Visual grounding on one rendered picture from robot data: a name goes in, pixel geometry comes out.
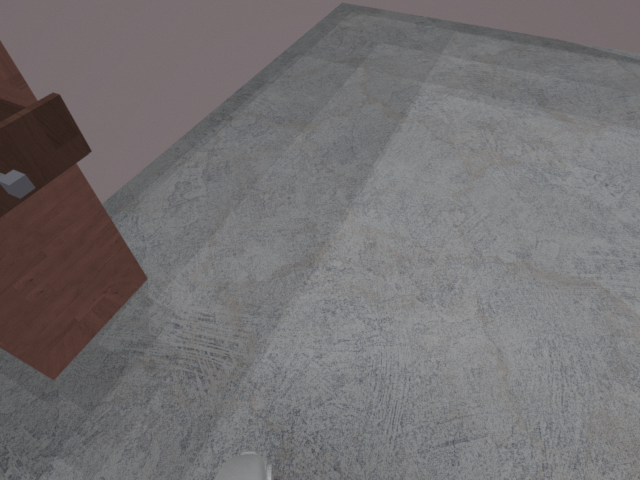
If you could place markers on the cabinet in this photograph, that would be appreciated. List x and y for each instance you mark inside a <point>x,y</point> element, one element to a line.
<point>65,269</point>

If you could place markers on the left robot thigh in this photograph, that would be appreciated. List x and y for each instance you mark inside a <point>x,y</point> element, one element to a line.
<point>245,467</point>

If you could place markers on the handle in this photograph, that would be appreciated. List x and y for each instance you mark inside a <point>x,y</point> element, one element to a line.
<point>16,183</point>

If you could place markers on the drawer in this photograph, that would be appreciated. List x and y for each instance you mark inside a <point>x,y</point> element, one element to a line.
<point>41,141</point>

